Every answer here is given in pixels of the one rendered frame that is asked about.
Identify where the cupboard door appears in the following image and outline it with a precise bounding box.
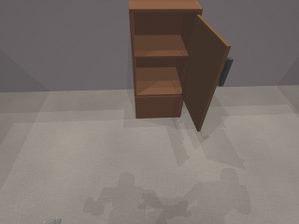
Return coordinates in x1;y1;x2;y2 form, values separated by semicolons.
181;14;231;132

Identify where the handle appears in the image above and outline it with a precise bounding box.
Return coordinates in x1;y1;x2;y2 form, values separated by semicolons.
217;57;234;87

